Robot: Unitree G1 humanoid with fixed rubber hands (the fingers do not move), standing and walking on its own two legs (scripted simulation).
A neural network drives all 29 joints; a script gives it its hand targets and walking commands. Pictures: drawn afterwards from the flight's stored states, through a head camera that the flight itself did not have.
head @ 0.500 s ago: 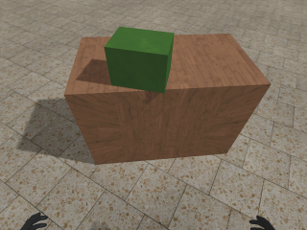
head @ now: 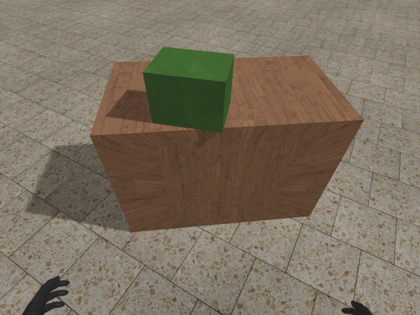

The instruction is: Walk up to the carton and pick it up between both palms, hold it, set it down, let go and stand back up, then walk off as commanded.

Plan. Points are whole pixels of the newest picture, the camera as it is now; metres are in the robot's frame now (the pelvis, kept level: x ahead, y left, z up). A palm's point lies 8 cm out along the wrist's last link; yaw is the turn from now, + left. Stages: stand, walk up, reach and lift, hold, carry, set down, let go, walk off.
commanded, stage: stand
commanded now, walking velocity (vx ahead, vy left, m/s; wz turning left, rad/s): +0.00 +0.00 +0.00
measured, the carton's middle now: (192, 89) +0.83 +0.00 +0.00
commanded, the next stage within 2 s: none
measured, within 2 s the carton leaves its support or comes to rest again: neither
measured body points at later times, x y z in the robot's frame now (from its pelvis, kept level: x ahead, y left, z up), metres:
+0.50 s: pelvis -0.01 -0.01 +0.00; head -0.01 -0.02 +0.45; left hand +0.17 +0.30 -0.06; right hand +0.09 -0.33 -0.11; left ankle +0.01 +0.13 -0.73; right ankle +0.04 -0.12 -0.73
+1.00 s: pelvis -0.01 -0.02 +0.00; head -0.01 -0.03 +0.45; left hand +0.17 +0.30 -0.06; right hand +0.08 -0.33 -0.12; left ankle +0.01 +0.13 -0.73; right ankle +0.04 -0.12 -0.73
